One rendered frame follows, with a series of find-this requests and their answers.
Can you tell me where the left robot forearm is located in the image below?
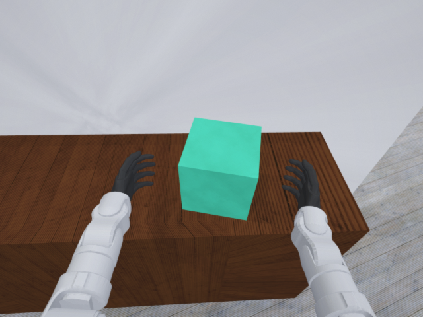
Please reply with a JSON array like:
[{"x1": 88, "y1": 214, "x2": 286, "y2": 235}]
[{"x1": 40, "y1": 192, "x2": 132, "y2": 317}]

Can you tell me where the robot left hand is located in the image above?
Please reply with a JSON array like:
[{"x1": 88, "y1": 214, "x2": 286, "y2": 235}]
[{"x1": 111, "y1": 151, "x2": 155, "y2": 201}]

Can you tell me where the pedestal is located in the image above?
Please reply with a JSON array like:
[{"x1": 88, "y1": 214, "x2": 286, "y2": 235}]
[{"x1": 0, "y1": 132, "x2": 370, "y2": 314}]

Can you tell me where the right robot forearm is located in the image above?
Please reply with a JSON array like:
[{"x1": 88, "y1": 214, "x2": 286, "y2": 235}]
[{"x1": 291, "y1": 206, "x2": 376, "y2": 317}]

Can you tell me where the carton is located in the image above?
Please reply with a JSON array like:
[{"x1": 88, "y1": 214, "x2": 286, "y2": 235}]
[{"x1": 178, "y1": 117, "x2": 262, "y2": 220}]

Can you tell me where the robot right hand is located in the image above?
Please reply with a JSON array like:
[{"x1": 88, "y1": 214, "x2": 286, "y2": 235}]
[{"x1": 282, "y1": 159, "x2": 321, "y2": 210}]

